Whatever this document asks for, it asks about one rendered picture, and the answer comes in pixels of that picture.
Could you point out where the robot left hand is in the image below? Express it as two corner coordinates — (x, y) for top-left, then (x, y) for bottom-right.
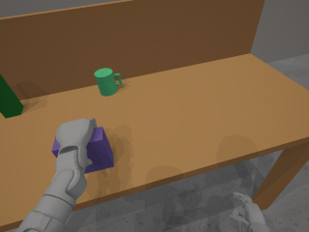
(56, 118), (98, 167)

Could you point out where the robot left forearm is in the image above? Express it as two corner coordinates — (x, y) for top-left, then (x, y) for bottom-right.
(15, 142), (87, 232)

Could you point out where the robot right hand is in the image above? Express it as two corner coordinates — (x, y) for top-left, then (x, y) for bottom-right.
(229, 191), (267, 232)

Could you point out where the sponge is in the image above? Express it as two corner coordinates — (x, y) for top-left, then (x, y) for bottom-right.
(51, 127), (114, 174)

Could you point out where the table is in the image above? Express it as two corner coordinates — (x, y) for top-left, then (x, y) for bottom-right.
(0, 0), (309, 232)

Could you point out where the robot right forearm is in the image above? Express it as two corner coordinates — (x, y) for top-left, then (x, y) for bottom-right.
(248, 222), (272, 232)

